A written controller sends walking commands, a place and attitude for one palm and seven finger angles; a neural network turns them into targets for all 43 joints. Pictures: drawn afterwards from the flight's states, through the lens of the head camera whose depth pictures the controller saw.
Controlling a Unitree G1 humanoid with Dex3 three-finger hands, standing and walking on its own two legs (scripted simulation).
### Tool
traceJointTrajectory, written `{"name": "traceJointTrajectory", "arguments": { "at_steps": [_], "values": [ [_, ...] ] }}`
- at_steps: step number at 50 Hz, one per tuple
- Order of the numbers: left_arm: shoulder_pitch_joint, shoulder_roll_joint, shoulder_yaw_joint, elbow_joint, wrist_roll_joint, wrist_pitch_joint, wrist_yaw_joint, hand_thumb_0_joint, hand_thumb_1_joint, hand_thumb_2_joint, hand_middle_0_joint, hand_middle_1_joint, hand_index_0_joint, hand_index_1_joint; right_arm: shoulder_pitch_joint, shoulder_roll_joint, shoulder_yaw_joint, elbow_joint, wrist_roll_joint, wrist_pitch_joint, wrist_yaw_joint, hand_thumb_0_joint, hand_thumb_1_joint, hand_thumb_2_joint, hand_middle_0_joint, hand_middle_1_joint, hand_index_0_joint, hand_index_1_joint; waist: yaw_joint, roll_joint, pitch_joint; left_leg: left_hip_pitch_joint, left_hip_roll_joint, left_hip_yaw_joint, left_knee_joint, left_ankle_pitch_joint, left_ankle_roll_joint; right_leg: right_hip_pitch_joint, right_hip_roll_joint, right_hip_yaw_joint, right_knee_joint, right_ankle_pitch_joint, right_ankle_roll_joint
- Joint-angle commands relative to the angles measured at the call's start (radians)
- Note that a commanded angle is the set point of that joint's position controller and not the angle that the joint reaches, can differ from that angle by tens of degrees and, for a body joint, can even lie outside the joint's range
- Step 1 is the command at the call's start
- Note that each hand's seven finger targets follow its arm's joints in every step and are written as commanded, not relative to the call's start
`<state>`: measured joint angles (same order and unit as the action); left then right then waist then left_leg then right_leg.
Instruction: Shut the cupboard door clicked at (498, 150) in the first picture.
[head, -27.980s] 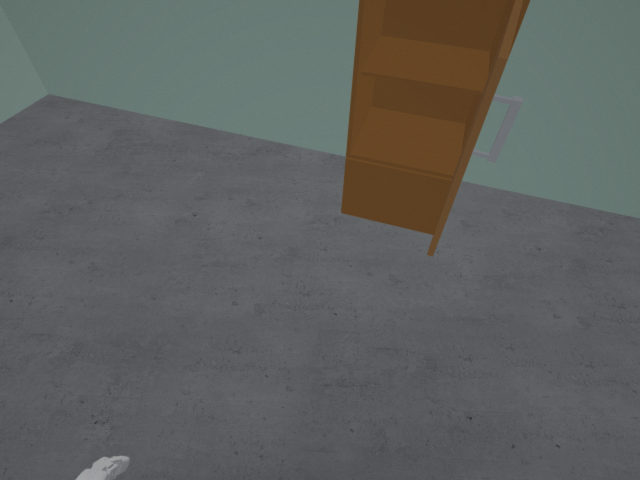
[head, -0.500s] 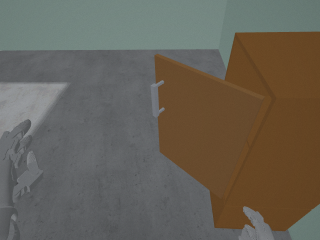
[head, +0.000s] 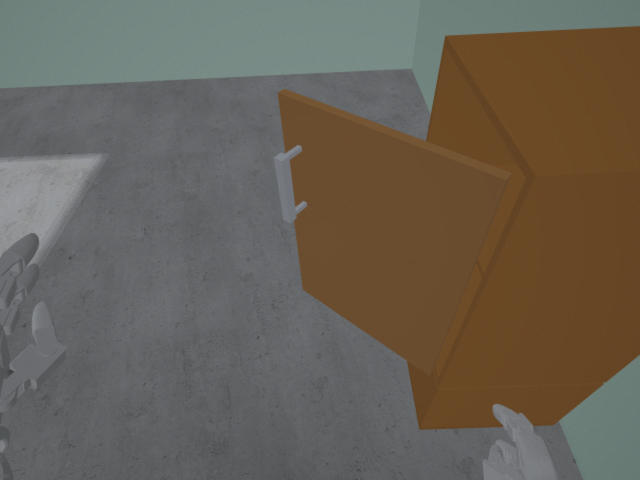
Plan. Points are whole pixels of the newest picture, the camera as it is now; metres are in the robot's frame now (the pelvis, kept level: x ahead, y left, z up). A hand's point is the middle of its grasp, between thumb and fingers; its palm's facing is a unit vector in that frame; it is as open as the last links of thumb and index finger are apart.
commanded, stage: step back with the hand held close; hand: left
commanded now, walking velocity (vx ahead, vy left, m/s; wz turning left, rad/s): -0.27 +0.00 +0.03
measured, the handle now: (292, 185) +0.64 +0.11 -0.01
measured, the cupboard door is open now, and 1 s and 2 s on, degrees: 49 49 49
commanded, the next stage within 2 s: stop stepping back and stand still in 1.20 s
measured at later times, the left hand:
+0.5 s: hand out of the picture +0.13 +0.29 +0.15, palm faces +0.45 -0.76 -0.47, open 7.4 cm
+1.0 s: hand out of the picture +0.04 +0.31 +0.17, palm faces +0.49 -0.73 -0.48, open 7.4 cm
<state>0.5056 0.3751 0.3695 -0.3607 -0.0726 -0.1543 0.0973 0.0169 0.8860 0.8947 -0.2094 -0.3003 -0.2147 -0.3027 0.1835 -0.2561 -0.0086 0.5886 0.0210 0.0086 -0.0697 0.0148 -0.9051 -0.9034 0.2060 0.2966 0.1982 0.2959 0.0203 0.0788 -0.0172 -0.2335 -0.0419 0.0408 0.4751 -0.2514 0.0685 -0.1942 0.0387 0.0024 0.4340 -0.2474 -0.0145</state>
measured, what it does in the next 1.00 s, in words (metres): walks backwards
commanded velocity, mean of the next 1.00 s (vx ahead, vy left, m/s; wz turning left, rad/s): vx -0.33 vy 0.00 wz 0.00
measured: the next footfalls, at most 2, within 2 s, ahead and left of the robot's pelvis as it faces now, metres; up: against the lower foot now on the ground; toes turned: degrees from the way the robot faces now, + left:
right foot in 1.12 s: -0.25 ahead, -0.13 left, +0.00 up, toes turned +3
left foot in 1.52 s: -0.14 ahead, +0.12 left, +0.00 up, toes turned -3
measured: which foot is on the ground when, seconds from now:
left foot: down 0.00-1.00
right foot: down 0.00-0.88, up 0.90-1.00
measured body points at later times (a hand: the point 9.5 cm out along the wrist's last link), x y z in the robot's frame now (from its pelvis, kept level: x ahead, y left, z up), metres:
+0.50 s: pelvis -0.07 +0.02 -0.02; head -0.07 +0.03 +0.43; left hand +0.10 +0.33 +0.18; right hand +0.10 -0.22 -0.09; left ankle +0.00 +0.07 -0.74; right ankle -0.01 -0.11 -0.74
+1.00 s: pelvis -0.15 +0.02 -0.03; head -0.14 +0.06 +0.42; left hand +0.01 +0.34 +0.19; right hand +0.02 -0.22 -0.09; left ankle +0.00 +0.08 -0.74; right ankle -0.14 -0.13 -0.72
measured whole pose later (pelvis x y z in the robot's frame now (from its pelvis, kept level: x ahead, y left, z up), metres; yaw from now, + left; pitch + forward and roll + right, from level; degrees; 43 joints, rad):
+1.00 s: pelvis -0.15 +0.02 -0.03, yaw +6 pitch +0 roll -6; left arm 0.50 0.48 0.50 -0.53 -0.03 -0.29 0.13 0.02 0.88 0.89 -0.22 -0.30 -0.22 -0.30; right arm 0.24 -0.21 -0.03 0.59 0.00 -0.07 -0.06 0.01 -0.90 -0.90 0.21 0.30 0.20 0.30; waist -0.05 0.03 0.01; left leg -0.55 0.03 0.07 0.62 -0.08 0.12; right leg -0.38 0.10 0.03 0.83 -0.38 0.01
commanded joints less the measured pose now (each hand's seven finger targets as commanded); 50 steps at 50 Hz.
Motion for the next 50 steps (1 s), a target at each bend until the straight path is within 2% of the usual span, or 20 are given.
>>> {"name": "traceJointTrajectory", "arguments": {
  "at_steps": [1,4,9,13,18,20,21,25,26,30,33,36,37,40,42,44,45,46,47,50],
  "values": [
    [-0.012,0.257,0.181,-0.253,-0.008,-0.066,0.032,0.000,0.900,0.900,-0.200,-0.300,-0.200,-0.300,-0.106,-0.107,-0.050,-0.187,0.006,-0.016,-0.018,0.000,-0.900,-0.900,0.200,0.300,0.200,0.300,-0.006,-0.057,-0.192,0.043,0.121,-0.100,-0.023,0.436,-0.020,0.080,-0.115,0.086,0.041,0.507,0.006],
    [0.040,0.253,0.189,-0.275,-0.011,-0.060,0.035,0.000,0.900,0.900,-0.200,-0.300,-0.200,-0.300,-0.098,-0.104,-0.051,-0.209,0.010,0.000,-0.019,0.000,-0.900,-0.900,0.200,0.300,0.200,0.300,-0.007,-0.047,-0.209,0.013,0.136,-0.106,-0.020,0.474,-0.020,0.096,-0.108,0.090,0.083,0.527,0.006],
    [0.066,0.254,0.201,-0.290,-0.007,-0.067,0.041,0.000,0.900,0.900,-0.200,-0.300,-0.200,-0.300,-0.090,-0.110,-0.053,-0.222,0.007,0.001,-0.022,0.000,-0.900,-0.900,0.200,0.300,0.200,0.300,-0.009,-0.017,-0.166,-0.115,0.158,-0.144,-0.066,0.309,-0.007,0.102,-0.086,0.096,0.108,0.379,0.008],
    [0.048,0.248,0.202,-0.294,0.003,-0.083,0.044,0.000,0.900,0.900,-0.200,-0.300,-0.200,-0.300,-0.085,-0.117,-0.053,-0.225,0.004,-0.011,-0.025,0.000,-0.900,-0.900,0.200,0.300,0.200,0.300,-0.011,0.003,-0.121,-0.253,0.180,-0.183,-0.127,0.090,0.015,0.137,-0.062,0.094,0.140,0.256,0.016],
    [-0.016,0.226,0.195,-0.277,0.027,-0.105,0.048,0.000,0.900,0.900,-0.200,-0.300,-0.200,-0.300,-0.075,-0.126,-0.053,-0.222,0.003,-0.035,-0.030,0.000,-0.900,-0.900,0.200,0.300,0.200,0.300,-0.018,0.010,-0.051,-0.491,0.209,-0.251,-0.213,-0.356,0.054,0.209,-0.040,0.100,0.201,0.116,0.021],
    [-0.046,0.223,0.196,-0.294,0.037,-0.115,0.050,0.000,0.900,0.900,-0.200,-0.300,-0.200,-0.300,-0.065,-0.132,-0.055,-0.217,-0.002,-0.048,-0.030,0.000,-0.900,-0.900,0.200,0.300,0.200,0.300,-0.020,0.023,-0.042,-0.544,0.222,-0.270,-0.230,-0.434,0.064,0.225,-0.029,0.092,0.235,0.095,0.024],
    [-0.061,0.244,0.211,-0.312,0.044,-0.120,0.050,0.000,0.900,0.900,-0.200,-0.300,-0.200,-0.300,-0.073,-0.135,-0.057,-0.216,-0.004,-0.055,-0.030,0.000,-0.900,-0.900,0.200,0.300,0.200,0.300,-0.016,0.027,-0.051,-0.554,0.229,-0.284,-0.238,-0.451,0.068,0.237,-0.021,0.088,0.246,0.087,0.026],
    [-0.100,0.213,0.192,-0.340,0.055,-0.130,0.050,0.000,0.900,0.900,-0.200,-0.300,-0.200,-0.300,-0.059,-0.133,-0.057,-0.208,-0.009,-0.073,-0.025,0.000,-0.900,-0.900,0.200,0.300,0.200,0.300,-0.021,0.063,-0.040,-0.602,0.253,-0.301,-0.249,-0.516,0.075,0.246,-0.001,0.071,0.312,0.058,0.026],
    [-0.105,0.241,0.220,-0.346,0.061,-0.134,0.049,0.000,0.900,0.900,-0.200,-0.300,-0.200,-0.300,-0.063,-0.139,-0.059,-0.203,-0.014,-0.078,-0.023,0.000,-0.900,-0.900,0.200,0.300,0.200,0.300,-0.016,0.068,-0.048,-0.625,0.262,-0.310,-0.255,-0.537,0.079,0.270,0.006,0.071,0.327,0.049,0.029],
    [-0.074,0.213,0.213,-0.335,0.054,-0.151,0.046,0.000,0.900,0.900,-0.200,-0.300,-0.200,-0.300,-0.048,-0.126,-0.060,-0.193,-0.013,-0.086,-0.013,0.000,-0.900,-0.900,0.200,0.300,0.200,0.300,-0.023,0.008,-0.050,-0.603,0.220,-0.267,-0.171,-0.491,0.062,0.219,-0.014,0.128,0.286,0.069,0.006],
    [-0.068,0.221,0.220,-0.339,0.052,-0.161,0.049,0.000,0.900,0.900,-0.200,-0.300,-0.200,-0.300,-0.052,-0.116,-0.060,-0.186,-0.015,-0.090,-0.007,0.000,-0.900,-0.900,0.200,0.300,0.200,0.300,-0.026,-0.027,-0.055,-0.563,0.180,-0.218,-0.074,-0.461,0.044,0.128,-0.064,0.219,0.210,-0.002,-0.017],
    [-0.069,0.243,0.227,-0.352,0.050,-0.167,0.060,0.000,0.900,0.900,-0.200,-0.300,-0.200,-0.300,-0.043,-0.108,-0.063,-0.172,-0.021,-0.089,0.002,0.000,-0.900,-0.900,0.200,0.300,0.200,0.300,-0.033,-0.086,-0.044,-0.431,0.125,-0.179,0.058,-0.361,0.007,-0.062,-0.151,0.330,0.067,-0.099,-0.062],
    [-0.063,0.229,0.207,-0.353,0.045,-0.168,0.063,0.000,0.900,0.900,-0.200,-0.300,-0.200,-0.300,-0.037,-0.091,-0.057,-0.167,-0.020,-0.087,0.006,0.000,-0.900,-0.900,0.200,0.300,0.200,0.300,-0.038,-0.117,-0.049,-0.366,0.110,-0.168,0.087,-0.316,-0.008,-0.129,-0.177,0.329,0.033,-0.126,-0.072],
    [-0.033,0.255,0.224,-0.356,0.040,-0.179,0.076,0.000,0.900,0.900,-0.200,-0.300,-0.200,-0.300,-0.038,-0.088,-0.057,-0.164,-0.018,-0.086,0.007,0.000,-0.900,-0.900,0.200,0.300,0.200,0.300,-0.046,-0.122,-0.065,-0.263,0.104,-0.160,0.082,-0.290,-0.009,-0.224,-0.160,0.280,-0.008,-0.183,-0.058],
    [-0.012,0.252,0.239,-0.356,0.042,-0.185,0.081,0.000,0.900,0.900,-0.200,-0.300,-0.200,-0.300,-0.036,-0.094,-0.058,-0.164,-0.015,-0.088,0.001,0.000,-0.900,-0.900,0.200,0.300,0.200,0.300,-0.047,-0.060,-0.076,-0.323,0.143,-0.207,-0.021,-0.349,0.010,-0.153,-0.101,0.199,0.069,-0.156,-0.032],
    [-0.010,0.249,0.263,-0.365,0.047,-0.195,0.080,0.000,0.900,0.900,-0.200,-0.300,-0.200,-0.300,-0.061,-0.117,-0.060,-0.172,-0.014,-0.103,-0.009,0.000,-0.900,-0.900,0.200,0.300,0.200,0.300,-0.037,0.111,-0.090,-0.542,0.271,-0.336,-0.239,-0.556,0.065,0.067,0.013,0.083,0.334,-0.060,0.012],
    [-0.021,0.255,0.278,-0.381,0.047,-0.197,0.076,0.000,0.900,0.900,-0.200,-0.300,-0.200,-0.300,-0.077,-0.114,-0.067,-0.171,-0.017,-0.114,-0.013,0.000,-0.900,-0.900,0.200,0.300,0.200,0.300,-0.022,0.166,-0.115,-0.602,0.342,-0.393,-0.310,-0.556,0.084,0.153,0.056,0.033,0.455,-0.032,0.028],
    [-0.033,0.290,0.300,-0.396,0.040,-0.194,0.073,0.000,0.900,0.900,-0.200,-0.300,-0.200,-0.300,-0.077,-0.104,-0.070,-0.168,-0.024,-0.122,-0.012,0.000,-0.900,-0.900,0.200,0.300,0.200,0.300,-0.020,0.145,-0.136,-0.553,0.365,-0.406,-0.319,-0.466,0.083,0.135,0.059,0.039,0.505,-0.083,0.027],
    [-0.038,0.281,0.294,-0.415,0.033,-0.196,0.067,0.000,0.900,0.900,-0.200,-0.300,-0.200,-0.300,-0.083,-0.100,-0.074,-0.160,-0.024,-0.133,-0.008,0.000,-0.900,-0.900,0.200,0.300,0.200,0.300,-0.018,0.106,-0.147,-0.500,0.368,-0.365,-0.305,-0.432,0.074,0.107,0.063,0.037,0.521,-0.152,0.022],
    [0.049,0.233,0.261,-0.341,0.006,-0.194,0.053,0.000,0.900,0.900,-0.200,-0.300,-0.200,-0.300,-0.074,-0.093,-0.076,-0.136,-0.019,-0.160,0.003,0.000,-0.900,-0.900,0.200,0.300,0.200,0.300,-0.012,0.133,-0.116,-0.373,0.348,-0.248,-0.315,-0.389,0.012,0.039,0.064,-0.026,0.382,-0.266,0.007]
  ]
}}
